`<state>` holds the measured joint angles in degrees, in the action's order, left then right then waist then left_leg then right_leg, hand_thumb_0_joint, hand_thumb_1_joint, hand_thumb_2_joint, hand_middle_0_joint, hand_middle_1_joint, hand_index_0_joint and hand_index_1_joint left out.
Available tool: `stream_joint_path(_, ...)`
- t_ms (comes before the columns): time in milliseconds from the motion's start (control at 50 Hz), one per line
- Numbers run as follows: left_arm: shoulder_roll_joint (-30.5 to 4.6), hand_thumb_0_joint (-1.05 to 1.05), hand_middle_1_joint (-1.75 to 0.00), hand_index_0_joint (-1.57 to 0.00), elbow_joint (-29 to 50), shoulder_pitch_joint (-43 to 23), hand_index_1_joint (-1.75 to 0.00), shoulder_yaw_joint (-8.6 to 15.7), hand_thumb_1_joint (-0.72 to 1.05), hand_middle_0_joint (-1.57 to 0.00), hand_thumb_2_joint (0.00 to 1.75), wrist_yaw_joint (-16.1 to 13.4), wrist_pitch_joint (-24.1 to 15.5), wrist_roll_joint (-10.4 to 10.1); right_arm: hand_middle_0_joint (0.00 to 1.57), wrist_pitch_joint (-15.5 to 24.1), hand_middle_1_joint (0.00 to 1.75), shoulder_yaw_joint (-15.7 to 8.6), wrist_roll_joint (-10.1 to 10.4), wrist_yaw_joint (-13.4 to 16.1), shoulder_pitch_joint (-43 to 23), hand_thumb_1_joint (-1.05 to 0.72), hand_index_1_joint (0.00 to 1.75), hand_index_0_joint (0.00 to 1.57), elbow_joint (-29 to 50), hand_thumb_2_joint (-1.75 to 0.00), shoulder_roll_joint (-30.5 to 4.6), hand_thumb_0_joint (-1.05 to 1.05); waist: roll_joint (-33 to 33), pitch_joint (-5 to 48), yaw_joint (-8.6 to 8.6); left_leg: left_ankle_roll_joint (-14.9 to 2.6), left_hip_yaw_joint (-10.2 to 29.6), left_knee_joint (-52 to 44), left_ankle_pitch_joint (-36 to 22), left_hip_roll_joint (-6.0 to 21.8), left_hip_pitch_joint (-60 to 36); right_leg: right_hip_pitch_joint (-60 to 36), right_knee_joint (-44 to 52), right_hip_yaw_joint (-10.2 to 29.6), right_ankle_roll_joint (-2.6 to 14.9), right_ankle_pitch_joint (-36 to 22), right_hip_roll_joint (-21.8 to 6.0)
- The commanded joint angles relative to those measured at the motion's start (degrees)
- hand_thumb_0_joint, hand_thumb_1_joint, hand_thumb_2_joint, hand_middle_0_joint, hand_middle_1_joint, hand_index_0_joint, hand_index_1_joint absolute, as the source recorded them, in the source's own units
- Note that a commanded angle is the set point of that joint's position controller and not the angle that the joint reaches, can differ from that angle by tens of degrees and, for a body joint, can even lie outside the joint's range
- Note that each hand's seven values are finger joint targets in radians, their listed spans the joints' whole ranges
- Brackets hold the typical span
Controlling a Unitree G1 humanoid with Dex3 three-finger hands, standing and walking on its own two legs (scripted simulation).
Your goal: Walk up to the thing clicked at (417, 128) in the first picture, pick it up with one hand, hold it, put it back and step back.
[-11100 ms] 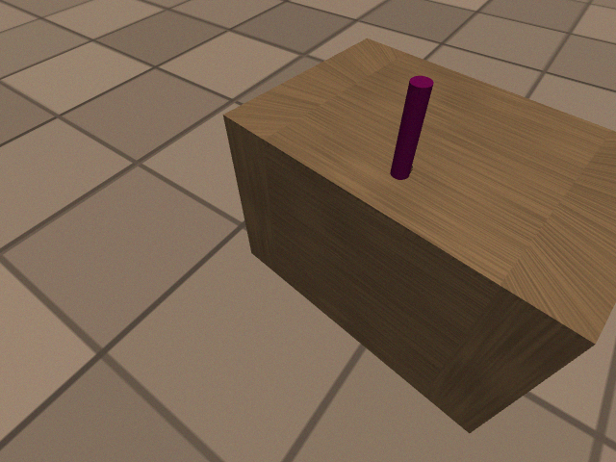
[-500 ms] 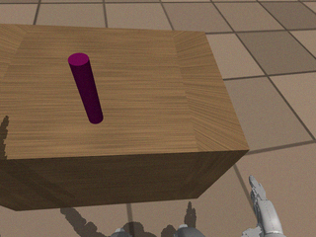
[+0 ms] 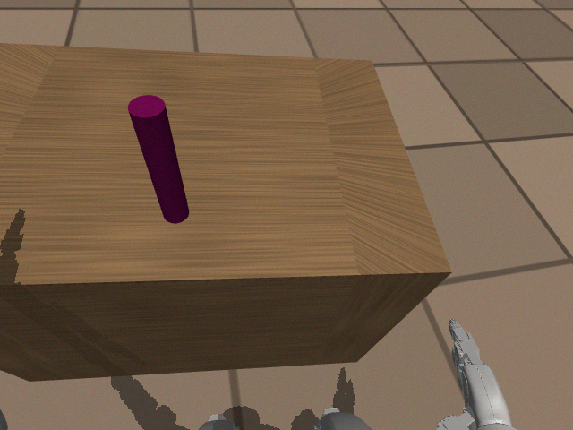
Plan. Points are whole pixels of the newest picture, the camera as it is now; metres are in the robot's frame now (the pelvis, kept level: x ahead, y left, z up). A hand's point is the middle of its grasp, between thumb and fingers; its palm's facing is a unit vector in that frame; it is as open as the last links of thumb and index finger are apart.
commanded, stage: go down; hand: left
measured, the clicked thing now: (164, 169) +0.50 +0.16 +0.05
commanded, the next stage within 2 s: approach in 0.10 s
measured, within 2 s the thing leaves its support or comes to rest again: neither
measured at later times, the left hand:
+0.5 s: hand (21, 210) +0.40 +0.32 +0.08, palm faces +0.05 -1.00 +0.05, open 17.5 cm
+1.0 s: hand (145, 209) +0.47 +0.20 -0.01, palm faces +0.06 -1.00 +0.04, open 17.4 cm
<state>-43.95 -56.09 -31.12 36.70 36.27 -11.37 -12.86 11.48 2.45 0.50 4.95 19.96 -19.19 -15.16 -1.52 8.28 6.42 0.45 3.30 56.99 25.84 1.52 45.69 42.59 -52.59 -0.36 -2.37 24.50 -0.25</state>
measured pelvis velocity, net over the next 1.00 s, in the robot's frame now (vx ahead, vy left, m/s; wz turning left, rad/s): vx -0.02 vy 0.00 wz -0.03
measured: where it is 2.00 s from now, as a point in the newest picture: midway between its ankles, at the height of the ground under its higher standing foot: outside the picture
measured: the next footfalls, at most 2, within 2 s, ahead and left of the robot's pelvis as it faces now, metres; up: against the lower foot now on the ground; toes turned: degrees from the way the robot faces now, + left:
none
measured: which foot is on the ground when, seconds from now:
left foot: down 0.00-1.00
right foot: down 0.00-1.00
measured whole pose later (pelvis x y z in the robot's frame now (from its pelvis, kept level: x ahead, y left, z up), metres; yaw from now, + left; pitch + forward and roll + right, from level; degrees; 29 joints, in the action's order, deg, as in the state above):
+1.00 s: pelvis -0.02 +0.00 -0.05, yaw -2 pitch +23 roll -4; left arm -27.5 -58.0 -39.6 26.5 13.0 -23.9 -6.4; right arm 4.7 -1.4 -3.4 -1.2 23.0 -2.4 -14.1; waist -0.7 8.9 12.0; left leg 1.0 3.6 70.9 29.7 2.5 64.1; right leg 61.4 -66.7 -0.1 -2.1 28.1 1.1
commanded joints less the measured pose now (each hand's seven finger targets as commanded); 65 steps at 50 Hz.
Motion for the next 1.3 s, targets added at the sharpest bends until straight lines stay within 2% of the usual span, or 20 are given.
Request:
stream_joint_path(0, -21.81, 0.0, -0.03, -0.05, 11.03, -19.49, -0.02, 2.26, -0.6, -0.04, 0.01, -0.11, -3.11, -2.05, 0.05, 3.17, 0.05, -6.32, -0.19, 1.18, -1.47, 0.54, 0.05, 0.05, 8.42, -0.05, -10.49, 0.0, 13.57, 18.21, -1.33, -0.15, -0.6, -8.67, -17.62, -0.36, -18.41, -1.99, 6.02, -2.25, 3.36, -11.45, 1.47)
stream_joint_path(60, -22.19, 0.0, -0.03, -0.05, 11.33, -20.81, -0.02, 2.44, -0.57, -0.04, 0.02, -0.55, -3.43, -2.18, 0.05, 3.22, 0.05, -4.7, -0.03, 0.96, -2.5, 0.55, 0.05, 0.05, 9.03, -0.05, -9.14, 0.0, 13.24, 16.58, -1.67, -0.18, -0.82, -9.11, -13.11, -0.61, -15.82, -2.16, 6.19, -2.17, 3.44, -9.01, 1.55)
stream_joint_path(120, -20.71, 0.0, -0.03, -0.06, 10.54, -19.77, -0.02, 1.39, -0.6, -0.04, 0.0, -0.85, -3.08, -1.96, 0.05, 3.17, 0.05, -4.45, 0.05, 1.07, -0.94, 0.55, 0.05, 0.05, 10.39, -0.05, -9.02, 0.0, 10.93, 17.75, -1.05, -0.62, -1.32, -8.58, -14.77, -0.78, -15.58, -3.64, 6.31, -1.95, 3.25, -11.12, 1.51)
stream_joint_path(160, -23.36, 0.0, -0.03, -0.06, 10.49, -19.96, -0.02, 3.21, -0.61, -0.04, 0.0, -0.72, -3.35, -2.15, 0.05, 3.15, 0.05, -5.2, 0.17, 1.31, -0.85, 0.55, 0.05, 0.05, 10.47, -0.05, -9.73, 0.0, 11.34, 18.44, -1.1, -0.59, -1.26, -8.27, -14.91, -0.83, -15.92, -3.56, 6.2, -1.96, 3.09, -11.07, 1.51)
stream_joint_path(220, -22.94, 0.0, -0.05, -0.07, 10.27, -19.79, -0.05, 2.85, -0.57, -0.07, 0.02, -0.62, -3.58, -1.8, 0.05, 3.33, 0.05, -4.73, 0.07, 1.23, -0.7, 0.57, 0.05, 0.05, 10.69, -0.04, -9.01, 0.0, 11.67, 18.6, -1.03, -0.68, -1.56, -7.82, -14.91, -1.11, -15.47, -3.44, 6.05, -1.59, 3.01, -11.48, 1.25)
stream_joint_path(400, -10.09, 0.0, -0.04, -0.06, 7.16, -22.81, -0.04, -4.77, -0.54, -0.06, 0.04, -1.96, -4.76, -2.12, 0.05, 3.36, 0.05, -5.76, -0.57, 0.13, 0.56, 0.58, 0.05, 0.05, 12.25, -0.04, -9.97, 0.0, 12.16, 17.59, 2.17, 0.16, 0.07, -6.65, -15.99, 0.68, -17.53, 5.13, 3.64, -2.89, 3.51, -9.38, 2.02)
stream_joint_path(520, -7.83, 0.0, -0.04, -0.05, 8.07, -24.13, -0.04, -4.87, -0.53, -0.04, 0.05, -7.39, -8.32, -1.18, 0.05, 2.23, 0.05, -7.77, -1.21, -1.51, 2.74, 0.59, 0.05, 0.05, 17.57, -0.03, -10.97, 0.0, 10.31, 19.75, 3.18, -0.05, -0.26, -3.02, -18.19, 0.4, -15.62, 5.86, 1.39, -2.5, 3.44, -12.0, 1.67)
stream_joint_path(580, -6.66, 0.0, -0.04, -0.05, 9.48, -26.04, -0.04, -5.21, -0.53, -0.05, 0.05, -10.35, -10.99, -0.21, 0.05, 1.38, 0.05, -7.57, -1.69, -2.47, 3.22, 0.58, 0.05, 0.05, 18.14, -0.04, -9.61, 0.0, 10.83, 18.76, 2.99, -0.3, -1.15, -1.28, -14.38, -0.3, -11.34, 6.47, -0.03, -1.58, 3.45, -10.74, 1.3)
stream_joint_path(700, -5.84, 0.0, -0.04, -0.06, 9.13, -29.37, -0.03, -4.96, -0.54, -0.04, 0.04, -15.73, -15.47, 2.8, 0.05, 0.23, 0.05, -9.44, -3.15, -3.6, 2.46, 0.56, 0.05, 0.05, 24.21, -0.04, -10.2, 0.0, 14.2, 26.67, 3.79, 0.25, -0.31, 3.25, -19.09, 0.21, -10.23, 8.72, -4.89, -1.59, 3.83, -13.44, 1.69)
stream_joint_path(800, -4.08, 0.0, -0.02, -0.05, 11.81, -30.66, -0.02, -5.12, -0.51, -0.04, 0.03, -20.32, -17.43, 3.89, 0.05, -1.03, 0.05, -10.04, -4.03, -4.77, 4.5, 0.55, 0.05, 0.05, 26.76, -0.05, -10.08, 0.0, 18.34, 33.59, 2.56, 0.82, 0.11, 4.92, -23.11, 0.35, -11.19, 8.37, -7.65, -2.06, 4.24, -14.8, 2.08)
stream_joint_path(820, -3.1, 0.0, -0.02, -0.05, 11.99, -30.97, -0.01, -5.87, -0.49, -0.04, 0.03, -21.26, -17.52, 4.35, 0.05, -1.71, 0.05, -9.97, -4.1, -4.88, 4.61, 0.55, 0.05, 0.05, 26.12, -0.05, -9.5, 0.0, 18.91, 33.81, 2.4, 0.67, -0.29, 5.04, -22.08, 0.05, -10.51, 7.63, -7.57, -1.72, 4.13, -14.72, 2.0)
stream_joint_path(840, 2.25, 0.0, -0.01, -0.05, 8.23, -28.78, 0.0, -8.79, -0.48, -0.04, 0.02, -21.6, -16.64, 4.69, 0.05, -2.07, 0.05, -9.5, -4.12, -5.04, 4.73, 0.54, 0.05, 0.05, 26.52, -0.05, -8.59, 0.0, 16.64, 31.96, 3.23, 0.53, -0.28, 4.9, -20.56, 0.18, -8.88, 8.17, -7.38, -1.88, 4.09, -14.15, 2.22)
stream_joint_path(880, 1.88, 0.0, -0.01, -0.05, 10.73, -30.32, 0.0, -8.78, -0.49, -0.04, 0.0, -23.06, -16.47, 5.24, 0.05, -2.58, 0.05, -10.37, -4.1, -4.91, 4.08, 0.54, 0.05, 0.05, 27.18, -0.05, -9.06, 0.0, 15.19, 32.18, 3.6, 0.15, -0.35, 4.92, -18.12, 0.21, -6.48, 7.05, -7.22, -1.68, 3.86, -13.8, 2.23)
stream_joint_path(900, 2.4, 0.0, 0.0, -0.06, 11.35, -30.61, 0.0, -9.79, -0.5, -0.04, 0.0, -23.59, -16.44, 5.66, 0.05, -2.97, 0.05, -9.24, -3.9, -5.02, 3.14, 0.54, 0.05, 0.05, 27.94, -0.05, -7.97, 0.0, 14.07, 31.41, 3.22, -0.17, -0.78, 4.69, -15.33, -0.1, -4.39, 5.97, -6.68, -1.32, 3.61, -12.72, 2.16)
stream_joint_path(940, 2.31, 0.0, 0.0, -0.05, 11.01, -29.48, 0.0, -10.02, -0.47, -0.03, 0.0, -24.17, -16.26, 5.98, 0.05, -3.61, 0.05, -11.09, -3.65, -4.76, 3.51, 0.55, 0.05, 0.05, 28.47, -0.05, -9.33, 0.0, 13.17, 30.67, 3.48, -0.15, -0.79, 4.54, -15.6, -0.01, -4.15, 5.49, -6.94, -1.44, 3.59, -13.19, 2.18)
stream_joint_path(1080, 7.02, 0.0, 0.0, -0.04, 8.08, -30.07, 0.0, -11.89, -0.45, -0.02, 0.02, -25.62, -16.27, 5.75, 0.05, -5.44, 0.05, -11.14, -3.0, -5.19, 6.92, 0.56, 0.05, 0.05, 28.62, -0.05, -8.37, 0.0, 8.56, 23.34, 5.62, -0.69, -1.0, 3.89, -11.24, -0.06, -1.41, 8.11, -5.89, -1.23, 3.21, -10.71, 2.17)
stream_joint_path(1200, 7.42, 0.0, 0.0, -0.05, 11.89, -34.37, 0.0, -12.95, -0.5, -0.03, 0.01, -26.64, -16.96, 6.25, 0.05, -5.56, 0.05, -11.22, -2.93, -5.51, 6.67, 0.56, 0.05, 0.05, 31.99, -0.05, -8.2, 0.0, 8.91, 25.4, 5.86, -0.94, -1.58, 3.54, -8.05, -0.54, -2.79, 6.95, -4.75, -0.26, 2.79, -9.19, 1.8)
stream_joint_path(1220, 9.74, 0.0, 0.0, -0.05, 7.44, -31.74, 0.0, -13.92, -0.52, -0.04, 0.0, -26.82, -16.43, 6.41, 0.05, -5.66, 0.05, -10.23, -3.06, -5.65, 6.3, 0.55, 0.05, 0.05, 32.66, -0.05, -7.65, 0.0, 7.84, 24.71, 5.7, -0.9, -1.32, 3.29, -8.48, -0.5, -2.49, 7.05, -5.05, -0.99, 3.04, -8.99, 1.99)
stream_joint_path(1260, 6.3, 0.0, 0.0, -0.06, 12.41, -34.76, 0.0, -12.7, -0.54, -0.04, 0.0, -27.64, -17.13, 6.92, 0.05, -6.14, 0.05, -11.7, -3.25, -5.62, 7.19, 0.55, 0.05, 0.05, 30.64, -0.05, -8.45, 0.0, 12.23, 27.11, 4.55, -0.43, -1.21, 3.46, -10.71, -0.48, -4.82, 7.41, -5.82, -1.15, 3.42, -9.98, 1.85)
stream_joint_path(1280, 7.6, 0.0, 0.0, -0.06, 11.18, -33.82, 0.0, -13.44, -0.54, -0.04, 0.0, -27.76, -17.04, 7.04, 0.05, -6.27, 0.05, -10.89, -3.2, -5.75, 6.37, 0.55, 0.05, 0.05, 30.51, -0.05, -7.78, 0.0, 12.09, 26.61, 4.19, -0.35, -1.12, 3.26, -10.57, -0.38, -5.39, 8.03, -5.89, -1.31, 3.53, -9.37, 1.97)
